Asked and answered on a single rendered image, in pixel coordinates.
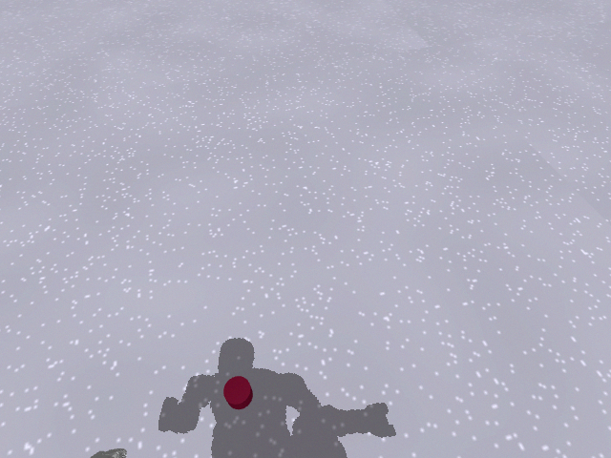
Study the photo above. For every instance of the tin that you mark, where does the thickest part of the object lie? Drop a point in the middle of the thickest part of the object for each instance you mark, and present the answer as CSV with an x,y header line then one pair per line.
x,y
238,392

